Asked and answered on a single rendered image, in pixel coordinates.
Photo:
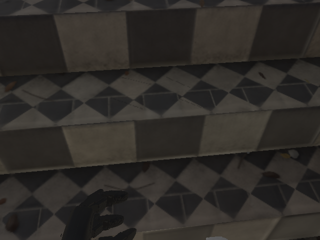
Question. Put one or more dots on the robot left hand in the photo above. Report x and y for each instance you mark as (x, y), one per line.
(84, 225)

